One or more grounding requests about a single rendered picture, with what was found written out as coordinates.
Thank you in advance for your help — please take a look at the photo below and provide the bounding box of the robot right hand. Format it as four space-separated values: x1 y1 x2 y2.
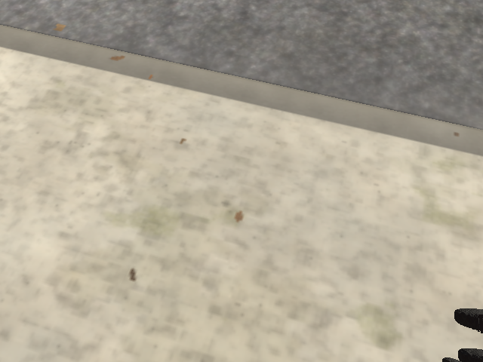
442 308 483 362

